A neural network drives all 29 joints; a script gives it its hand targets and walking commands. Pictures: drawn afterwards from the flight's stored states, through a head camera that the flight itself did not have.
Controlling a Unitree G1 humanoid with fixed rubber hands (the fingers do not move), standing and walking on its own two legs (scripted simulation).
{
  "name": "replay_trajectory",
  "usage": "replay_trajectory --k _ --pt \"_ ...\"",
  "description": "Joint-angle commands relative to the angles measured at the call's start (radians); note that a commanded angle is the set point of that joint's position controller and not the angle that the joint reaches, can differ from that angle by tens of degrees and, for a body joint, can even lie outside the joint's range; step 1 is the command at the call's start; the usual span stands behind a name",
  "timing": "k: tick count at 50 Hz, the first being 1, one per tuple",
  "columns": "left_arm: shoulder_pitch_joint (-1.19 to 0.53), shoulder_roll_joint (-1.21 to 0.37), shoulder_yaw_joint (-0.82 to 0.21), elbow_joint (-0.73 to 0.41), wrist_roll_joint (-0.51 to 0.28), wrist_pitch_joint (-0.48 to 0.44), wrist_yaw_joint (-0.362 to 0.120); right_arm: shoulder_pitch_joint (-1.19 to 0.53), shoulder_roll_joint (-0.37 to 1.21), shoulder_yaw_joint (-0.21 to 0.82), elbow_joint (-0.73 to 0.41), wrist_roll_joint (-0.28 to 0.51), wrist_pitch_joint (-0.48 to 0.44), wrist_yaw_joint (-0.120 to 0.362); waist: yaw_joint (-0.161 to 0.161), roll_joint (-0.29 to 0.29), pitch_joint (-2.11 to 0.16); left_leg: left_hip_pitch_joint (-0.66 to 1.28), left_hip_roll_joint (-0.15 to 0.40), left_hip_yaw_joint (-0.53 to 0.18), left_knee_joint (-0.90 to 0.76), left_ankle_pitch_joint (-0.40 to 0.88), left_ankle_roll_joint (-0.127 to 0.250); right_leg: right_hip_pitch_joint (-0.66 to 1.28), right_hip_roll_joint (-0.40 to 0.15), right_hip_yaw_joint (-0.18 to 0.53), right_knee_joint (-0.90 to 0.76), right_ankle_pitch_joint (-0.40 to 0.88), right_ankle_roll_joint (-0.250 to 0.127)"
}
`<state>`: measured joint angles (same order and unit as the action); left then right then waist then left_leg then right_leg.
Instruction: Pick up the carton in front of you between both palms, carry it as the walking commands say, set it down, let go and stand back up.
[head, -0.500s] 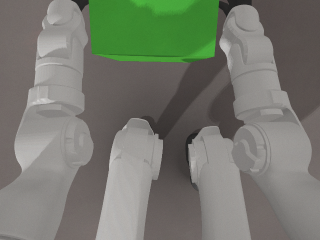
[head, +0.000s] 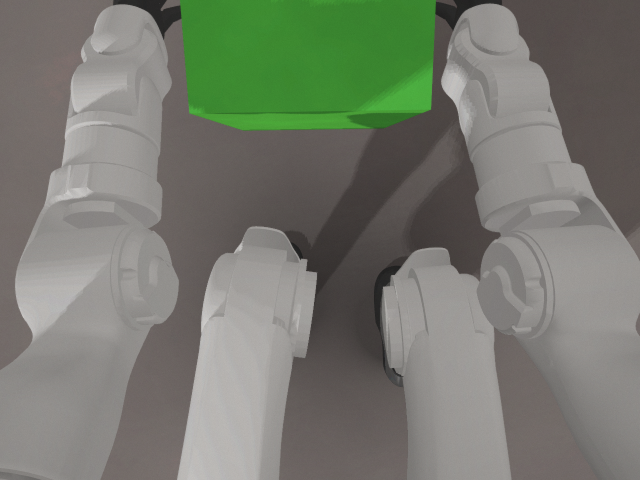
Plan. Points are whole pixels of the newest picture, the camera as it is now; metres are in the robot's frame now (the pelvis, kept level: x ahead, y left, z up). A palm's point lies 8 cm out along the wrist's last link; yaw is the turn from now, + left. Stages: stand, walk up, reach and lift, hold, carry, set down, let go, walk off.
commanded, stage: set down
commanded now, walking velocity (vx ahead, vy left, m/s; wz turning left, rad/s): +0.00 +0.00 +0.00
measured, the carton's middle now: (310, 30) +0.54 +0.09 -0.25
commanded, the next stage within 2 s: let go in 1.94 s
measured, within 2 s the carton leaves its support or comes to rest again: neither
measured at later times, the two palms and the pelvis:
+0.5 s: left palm (139, 11) +0.51 +0.25 -0.17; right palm (478, 6) +0.55 -0.07 -0.17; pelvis -0.01 +0.00 -0.01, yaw +0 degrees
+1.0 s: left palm out of the picture +0.53 +0.29 -0.17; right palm out of the picture +0.57 -0.10 -0.17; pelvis +0.00 +0.01 -0.02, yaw +0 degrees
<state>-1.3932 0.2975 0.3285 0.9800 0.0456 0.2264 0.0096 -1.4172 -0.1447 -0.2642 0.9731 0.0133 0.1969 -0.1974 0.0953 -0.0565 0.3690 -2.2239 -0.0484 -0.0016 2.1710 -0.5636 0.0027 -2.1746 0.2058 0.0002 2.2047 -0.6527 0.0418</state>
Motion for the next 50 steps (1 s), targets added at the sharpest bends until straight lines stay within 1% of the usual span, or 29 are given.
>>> replay_trajectory --k 1,6,17,23,26,27,28,30,31,32,33,34,35,37,40,43,46,50 --pt "-0.592 -0.794 -0.302 -0.103 -0.094 -0.034 -0.268 -0.617 0.849 0.318 -0.099 0.075 -0.033 0.252 0.083 -0.049 -1.039 0.512 -0.038 0.018 -0.134 0.362 0.021 0.362 -0.012 -0.022 -0.163 0.299 -0.036" --pt "-0.55 -0.771 -0.276 -0.052 -0.068 -0.029 -0.274 -0.568 0.812 0.264 -0.034 0.044 -0.028 0.269 0.067 -0.038 -0.92 0.492 -0.033 0.003 -0.132 0.32 0.026 0.285 -0.013 -0.028 -0.161 0.245 -0.04" --pt "-0.48 -0.677 -0.189 0.028 0.004 -0.01 -0.284 -0.497 0.696 0.164 0.048 -0.025 -0.007 0.292 0.042 -0.034 -0.731 0.417 -0.025 -0.026 -0.132 0.203 0.038 0.193 -0.027 -0.021 -0.159 0.137 -0.052" --pt "-0.445 -0.612 -0.143 0.064 0.037 -0.001 -0.282 -0.453 0.628 0.118 0.085 -0.061 0.004 0.292 0.036 -0.036 -0.663 0.386 -0.018 -0.029 -0.131 0.158 0.041 0.195 -0.032 -0.012 -0.159 0.107 -0.054" --pt "-0.429 -0.576 -0.127 0.073 0.047 -0.004 -0.277 -0.437 0.59 0.11 0.086 -0.069 0.002 0.285 0.037 -0.037 -0.661 0.391 -0.013 -0.024 -0.126 0.158 0.037 0.226 -0.035 -0.009 -0.156 0.114 -0.049" --pt "-0.42 -0.561 -0.12 0.071 0.053 -0.009 -0.275 -0.432 0.57 0.11 0.07 -0.072 -0.002 0.283 0.034 -0.035 -0.663 0.399 -0.012 -0.021 -0.122 0.162 0.034 0.245 -0.037 -0.008 -0.154 0.117 -0.046" --pt "-0.419 -0.541 -0.114 0.076 0.054 -0.016 -0.268 -0.434 0.548 0.109 0.069 -0.072 -0.006 0.275 0.039 -0.033 -0.677 0.41 -0.008 -0.018 -0.118 0.174 0.029 0.256 -0.04 -0.007 -0.152 0.13 -0.042" --pt "-0.384 -0.412 -0.07 0.09 0.054 -0.035 -0.235 -0.402 0.428 0.086 0.063 -0.075 -0.017 0.244 0.042 -0.026 -0.703 0.442 0.002 -0.011 -0.113 0.192 0.015 0.293 -0.049 -0.011 -0.151 0.144 -0.03" --pt "-0.351 -0.286 -0.031 0.097 0.055 -0.05 -0.204 -0.368 0.303 0.058 0.059 -0.079 -0.027 0.217 0.043 -0.02 -0.72 0.466 0.01 -0.007 -0.113 0.201 0.006 0.313 -0.057 -0.014 -0.15 0.151 -0.021" --pt "-0.308 -0.103 0.018 0.108 0.059 -0.072 -0.157 -0.328 0.116 0.027 0.054 -0.084 -0.04 0.177 0.045 -0.014 -0.746 0.497 0.019 -0.005 -0.114 0.215 -0.002 0.333 -0.067 -0.018 -0.148 0.16 -0.011" --pt "-0.279 0.105 0.048 0.11 0.053 -0.104 -0.098 -0.293 -0.088 0.013 0.047 -0.077 -0.057 0.128 0.047 -0.01 -0.781 0.527 0.025 -0.002 -0.116 0.227 -0.007 0.357 -0.077 -0.021 -0.145 0.166 -0.002" --pt "-0.292 0.218 0.044 0.108 0.025 -0.133 -0.051 -0.296 -0.197 0.019 0.031 -0.047 -0.073 0.091 0.043 -0.006 -0.833 0.547 0.027 -0.004 -0.113 0.248 -0.008 0.377 -0.081 -0.021 -0.139 0.186 0.004" --pt "-0.329 0.262 0.03 0.101 -0.009 -0.154 -0.018 -0.32 -0.224 0.03 0.029 -0.013 -0.084 0.069 0.051 -0.006 -0.892 0.568 0.029 -0.008 -0.106 0.29 -0.007 0.388 -0.086 -0.019 -0.129 0.222 0.008" --pt "-0.363 0.318 -0.003 0.099 -0.075 -0.184 0.009 -0.352 -0.251 0.079 0.014 0.059 -0.1 0.054 0.066 0.006 -0.981 0.609 0.038 -0.019 -0.086 0.387 -0.005 0.393 -0.1 -0.009 -0.109 0.296 0.006" --pt "-0.376 0.326 -0.069 0.084 -0.159 -0.205 0.014 -0.368 -0.236 0.158 -0.016 0.142 -0.113 0.058 0.07 0.008 -1.071 0.655 0.046 -0.034 -0.072 0.483 0.005 0.401 -0.114 -0.004 -0.088 0.362 0.0" --pt "-0.36 0.32 -0.125 0.081 -0.229 -0.201 0.003 -0.363 -0.233 0.2 -0.05 0.186 -0.11 0.061 0.062 0.004 -1.165 0.71 0.049 -0.038 -0.076 0.518 0.01 0.428 -0.119 -0.013 -0.087 0.376 -0.003" --pt "-0.343 0.331 -0.145 0.062 -0.264 -0.186 -0.001 -0.345 -0.249 0.196 -0.082 0.191 -0.098 0.055 0.048 0.012 -1.254 0.784 0.048 -0.035 -0.093 0.522 0.012 0.44 -0.117 -0.032 -0.103 0.353 -0.007" --pt "-0.328 0.338 -0.145 -0.01 -0.26 -0.153 0.008 -0.325 -0.265 0.162 -0.15 0.165 -0.072 0.034 0.027 0.041 -1.413 0.932 0.035 -0.028 -0.134 0.521 0.011 0.453 -0.104 -0.059 -0.151 0.311 -0.017"
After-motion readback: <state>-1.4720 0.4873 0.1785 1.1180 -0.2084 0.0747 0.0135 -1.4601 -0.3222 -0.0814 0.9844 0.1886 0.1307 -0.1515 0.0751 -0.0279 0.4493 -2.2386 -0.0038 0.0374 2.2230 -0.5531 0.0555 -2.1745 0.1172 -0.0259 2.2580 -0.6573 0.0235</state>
